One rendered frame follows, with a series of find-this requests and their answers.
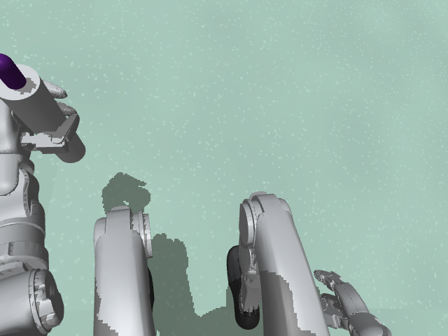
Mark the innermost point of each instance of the left robot hand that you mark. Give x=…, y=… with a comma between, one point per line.
x=17, y=137

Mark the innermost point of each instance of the left robot arm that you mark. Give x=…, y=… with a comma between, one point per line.
x=30, y=303

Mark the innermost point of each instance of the right robot hand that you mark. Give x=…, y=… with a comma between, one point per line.
x=346, y=302

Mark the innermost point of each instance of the right robot arm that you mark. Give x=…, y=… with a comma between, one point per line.
x=366, y=324

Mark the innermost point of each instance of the bottle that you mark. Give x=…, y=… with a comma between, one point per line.
x=23, y=91

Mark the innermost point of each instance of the right robot foot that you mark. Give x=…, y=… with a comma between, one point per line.
x=244, y=319

